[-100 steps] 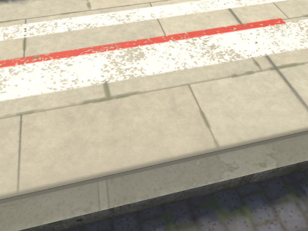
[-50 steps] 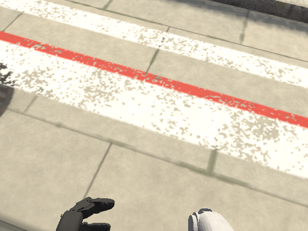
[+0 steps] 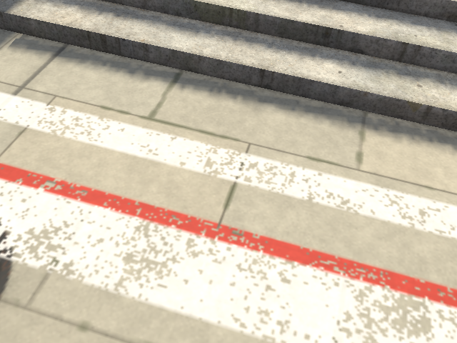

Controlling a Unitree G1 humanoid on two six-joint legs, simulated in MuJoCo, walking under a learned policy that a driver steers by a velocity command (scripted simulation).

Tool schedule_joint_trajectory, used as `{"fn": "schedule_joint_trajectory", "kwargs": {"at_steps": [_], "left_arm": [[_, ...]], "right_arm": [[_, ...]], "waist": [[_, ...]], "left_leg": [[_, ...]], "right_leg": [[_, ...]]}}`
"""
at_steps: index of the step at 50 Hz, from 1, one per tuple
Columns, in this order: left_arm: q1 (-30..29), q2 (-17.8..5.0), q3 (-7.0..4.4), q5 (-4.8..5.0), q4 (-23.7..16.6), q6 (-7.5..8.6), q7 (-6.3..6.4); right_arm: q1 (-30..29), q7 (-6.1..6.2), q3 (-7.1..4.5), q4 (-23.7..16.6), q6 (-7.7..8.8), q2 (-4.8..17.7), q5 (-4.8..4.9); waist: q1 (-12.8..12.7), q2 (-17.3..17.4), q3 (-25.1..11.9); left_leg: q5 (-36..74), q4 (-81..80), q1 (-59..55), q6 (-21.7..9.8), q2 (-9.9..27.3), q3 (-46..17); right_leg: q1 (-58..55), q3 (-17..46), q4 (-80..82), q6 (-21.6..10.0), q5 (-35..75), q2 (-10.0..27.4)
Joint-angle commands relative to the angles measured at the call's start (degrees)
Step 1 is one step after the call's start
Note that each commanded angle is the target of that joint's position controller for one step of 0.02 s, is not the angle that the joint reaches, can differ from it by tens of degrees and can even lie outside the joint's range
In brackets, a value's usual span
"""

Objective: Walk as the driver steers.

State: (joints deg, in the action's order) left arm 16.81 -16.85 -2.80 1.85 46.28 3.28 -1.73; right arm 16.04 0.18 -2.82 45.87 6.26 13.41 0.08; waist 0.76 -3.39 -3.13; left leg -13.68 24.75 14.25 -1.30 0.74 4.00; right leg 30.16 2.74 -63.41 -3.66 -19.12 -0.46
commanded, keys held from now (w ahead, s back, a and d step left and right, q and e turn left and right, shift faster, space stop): w+e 0.74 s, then w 0.26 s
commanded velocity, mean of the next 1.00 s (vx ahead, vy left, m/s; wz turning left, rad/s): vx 0.49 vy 0.00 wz -0.49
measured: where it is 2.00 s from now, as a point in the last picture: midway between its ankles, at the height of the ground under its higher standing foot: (309, 215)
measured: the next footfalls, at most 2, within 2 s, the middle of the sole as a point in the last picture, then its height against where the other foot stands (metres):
right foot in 0.38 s outside the picture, level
left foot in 0.86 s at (244, 296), level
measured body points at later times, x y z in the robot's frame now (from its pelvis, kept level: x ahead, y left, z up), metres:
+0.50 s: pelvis +0.26 -0.07 -0.02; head +0.30 -0.08 +0.43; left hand +0.49 +0.14 -0.12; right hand +0.26 -0.37 -0.13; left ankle +0.15 +0.12 -0.63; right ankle +0.31 -0.16 -0.74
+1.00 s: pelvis +0.55 -0.11 -0.01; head +0.57 -0.12 +0.44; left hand +0.77 +0.08 -0.13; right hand +0.54 -0.42 -0.10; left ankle +0.65 -0.05 -0.74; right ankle +0.40 -0.18 -0.65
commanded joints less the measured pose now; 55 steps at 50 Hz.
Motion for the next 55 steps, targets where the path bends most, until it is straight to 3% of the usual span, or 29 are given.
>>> {"fn": "schedule_joint_trajectory", "kwargs": {"at_steps": [1,6,13,16,18,19,20,21,22,23,24,25,26,27,31,34,37,41,42,43,44,45,46,47,48,49,50,52,55], "left_arm": [[-4.5,-4.0,-1.43,0.09,-5.5,0.44,-0.01],[-8.4,-1.2,-1.35,-0.16,-7.9,-0.66,-0.13],[-19.6,1.3,-0.22,-0.16,-12.9,-0.42,-2.83],[-18.0,-1.6,-1.39,-0.34,-14.2,-0.66,-3.29],[-6.6,-6.3,-3.78,-0.09,-12.1,-1.23,-2.85],[2.4,-9.7,-5.67,-0.25,-9.8,-1.56,-1.77],[7.1,-14.2,-6.46,-0.62,-8.4,-2.04,-0.22],[4.6,-16.6,-6.31,-0.77,-10.4,-0.88,-0.59],[5.8,-11.3,-5.04,-0.89,-10.4,-0.47,-0.72],[3.7,-9.3,-4.41,-0.74,-9.8,0.02,-0.66],[-0.3,-8.2,-3.87,-0.44,-10.4,0.35,-0.69],[-3.5,-6.7,-3.41,-0.73,-11.0,0.52,-0.51],[-5.0,-6.2,-3.08,-1.41,-11.8,0.66,-0.22],[-5.7,-6.1,-3.11,-1.35,-11.8,0.86,-0.04],[-3.8,-8.1,-3.59,-1.30,-10.4,1.08,1.22],[-1.8,-8.5,-3.72,-0.70,-9.5,0.39,1.89],[1.8,-9.0,-3.89,-0.11,-8.4,-0.10,1.98],[2.8,-7.8,-3.60,-0.61,-7.4,-0.56,2.13],[2.2,-7.2,-3.42,-0.81,-7.6,-0.69,2.03],[2.2,-4.9,-2.69,-1.09,-7.9,-0.55,1.81],[4.4,-1.7,-1.48,-2.22,-9.0,-0.27,1.77],[12.0,-0.1,-0.82,-0.17,-8.9,0.47,1.79],[9.1,-5.7,-1.73,0.53,-8.0,0.54,1.92],[1.5,-7.9,-2.28,0.32,-9.4,0.46,1.87],[-2.5,-7.1,-2.01,-0.61,-10.5,0.47,1.93],[-4.3,-6.0,-1.98,-1.34,-11.4,0.68,1.80],[-3.6,-5.0,-1.93,-1.32,-11.3,0.69,1.57],[-2.2,-3.4,-1.61,-1.20,-10.4,0.36,1.41],[-7.0,-1.4,-0.66,-1.95,-11.5,0.66,1.44]], "right_arm": [[0.3,-0.15,-0.98,-2.3,0.96,6.1,-0.53],[2.6,0.55,-1.28,-0.6,1.03,7.4,-1.53],[5.9,1.02,-2.26,0.6,-0.69,10.9,0.16],[5.1,1.22,-3.22,0.2,-1.85,13.5,0.86],[3.8,1.61,-3.91,-0.4,-2.83,15.2,1.19],[3.1,1.74,-3.80,-1.1,-2.75,15.1,1.51],[5.9,1.44,-1.84,-2.7,-1.90,8.6,-0.85],[9.5,0.76,0.03,-6.1,0.09,4.7,-0.39],[1.0,0.00,-1.17,-7.3,2.00,10.0,1.51],[-3.1,-0.23,-1.08,-9.1,2.69,10.3,2.59],[-3.3,0.27,-0.84,-8.9,2.90,9.7,1.38],[-3.0,0.68,-1.24,-8.7,2.61,10.2,0.22],[-1.6,0.58,-1.48,-8.9,1.91,10.5,-0.01],[-0.9,0.59,-1.60,-9.2,1.23,10.3,-0.37],[-6.1,0.84,-0.58,-11.1,-0.13,7.7,-1.57],[-13.1,0.47,0.26,-12.3,0.29,6.1,-1.26],[-17.6,-0.35,-0.01,-13.8,0.88,7.2,0.17],[-14.8,-1.37,-1.43,-13.5,1.63,9.7,0.26],[-11.1,-1.30,-2.03,-12.7,1.76,10.1,0.03],[-5.5,-1.04,-2.91,-11.9,2.06,11.8,-0.71],[2.9,-0.73,-3.70,-11.5,2.09,15.3,-1.57],[7.6,-1.48,-4.85,-8.3,1.26,18.4,-1.41],[7.7,-1.67,-3.59,-9.1,0.96,12.9,0.03],[5.1,-1.32,-2.79,-9.3,0.51,10.2,0.16],[2.3,-1.19,-2.32,-9.7,0.07,9.7,-0.51],[0.5,-1.21,-1.96,-9.5,-0.12,8.8,-0.84],[-0.4,-1.14,-1.62,-9.3,0.02,8.2,-1.12],[-0.5,-1.17,-1.38,-8.3,0.30,7.4,-0.49],[1.1,-0.82,-2.01,-6.7,0.05,9.9,0.28]], "waist": [[0.3,10.0,5.4],[1.1,8.4,6.5],[4.7,6.4,10.7],[1.6,9.5,6.9],[-5.2,11.4,0.1],[-10.1,9.4,-4.4],[-8.1,-3.2,-10.1],[-3.2,-12.3,-20.5],[-7.9,-3.5,-19.6],[-7.2,-1.4,-10.9],[-3.8,4.9,-5.6],[-1.6,5.0,-3.0],[0.2,3.4,-1.9],[1.1,2.7,-1.1],[0.4,2.4,2.6],[-2.8,0.3,2.9],[-5.2,-1.2,2.4],[-3.5,-3.9,1.6],[-1.3,-4.2,0.7],[1.4,-3.0,-3.3],[3.6,5.4,-12.0],[0.9,25.7,-16.4],[3.2,17.0,-11.7],[4.5,10.5,-4.6],[3.4,6.2,-1.1],[2.0,5.8,1.8],[0.4,8.0,2.3],[-0.7,9.7,1.9],[0.0,8.1,2.8]], "left_leg": [[-2.9,-16.9,-11.6,-7.3,15.8,-15.4],[14.7,-17.3,-9.9,-6.9,12.8,-1.9],[20.5,-16.5,-17.5,-6.0,15.4,5.6],[48.1,-8.1,-22.0,-4.8,16.1,7.9],[61.2,7.3,-21.3,-3.7,15.3,8.8],[54.9,20.7,-13.3,-1.8,12.8,9.8],[10.7,39.2,5.2,0.1,8.4,8.3],[-21.4,57.9,24.7,2.6,-3.4,-2.8],[-16.5,60.8,30.2,1.5,-0.1,-10.8],[-11.4,58.2,32.3,0.5,2.0,-9.8],[-7.2,53.4,29.8,0.5,4.5,-9.5],[-5.5,49.4,26.6,1.1,6.1,-9.3],[-4.3,48.1,23.5,1.4,7.0,-9.5],[-3.9,46.0,23.0,2.2,7.4,-9.3],[3.5,33.2,23.2,5.2,6.7,-6.9],[15.9,17.5,18.3,5.5,3.5,-5.9],[18.4,9.7,15.5,5.3,0.9,-6.5],[12.4,4.6,12.2,1.8,0.8,-7.1],[11.1,2.5,7.2,0.3,-0.1,-5.6],[11.0,2.3,-2.1,-2.1,2.0,-7.0],[11.6,4.1,-17.9,-6.8,12.7,-18.6],[-5.5,-4.7,-31.9,-15.7,22.2,-46.5],[-19.1,-7.9,-30.4,-14.5,21.8,-50.3],[-17.4,-8.3,-24.1,-12.3,19.8,-41.3],[-10.2,-8.8,-17.1,-11.4,17.3,-34.4],[-4.7,-10.0,-11.9,-11.6,15.2,-30.1],[-0.6,-11.2,-8.2,-11.2,13.4,-26.7],[4.7,-12.9,-5.8,-11.4,11.5,-21.9],[12.0,-14.5,-4.6,-12.3,11.0,-18.0]], "right_leg": [[20.6,4.6,-5.9,1.6,7.7,5.4],[19.1,2.4,3.1,3.2,18.3,5.3],[14.3,-5.3,25.4,0.3,21.0,5.2],[6.1,-9.5,27.3,-2.6,13.7,0.9],[-8.4,-10.7,28.6,-5.7,9.9,-3.3],[-23.7,-8.6,32.8,-7.9,13.6,-4.2],[-42.5,8.8,29.9,-11.1,18.5,7.9],[-56.9,43.7,40.9,-24.0,3.4,20.4],[-54.6,41.4,46.2,-19.7,0.0,18.7],[-46.5,33.0,46.6,-17.1,3.2,16.8],[-36.4,26.7,46.9,-15.1,9.4,14.2],[-29.3,22.0,47.5,-14.4,14.5,12.1],[-24.4,20.0,49.0,-14.5,16.8,10.8],[-21.7,19.2,50.2,-14.8,17.9,10.1],[-13.1,13.2,51.4,-13.9,22.1,7.1],[-10.9,9.8,49.3,-10.7,18.6,3.8],[-14.2,13.7,46.7,-9.9,14.0,5.5],[-22.2,18.8,39.9,-7.7,13.7,9.3],[-22.2,18.4,36.7,-6.7,17.9,8.1],[-20.6,15.7,28.2,-4.7,22.0,4.8],[-11.8,11.1,11.0,-2.1,10.4,0.7],[8.0,5.5,-6.2,1.6,-13.3,-5.9],[15.1,8.8,-12.9,2.0,-12.1,-2.7],[17.3,7.4,-14.1,2.0,-6.6,-0.8],[15.6,5.3,-12.3,2.0,-2.8,1.2],[14.5,4.5,-8.8,2.0,-0.1,3.1],[11.3,4.0,-6.0,2.1,1.5,4.7],[8.6,2.3,-1.5,2.6,2.1,5.4],[8.5,0.5,9.6,3.7,6.5,6.0]]}}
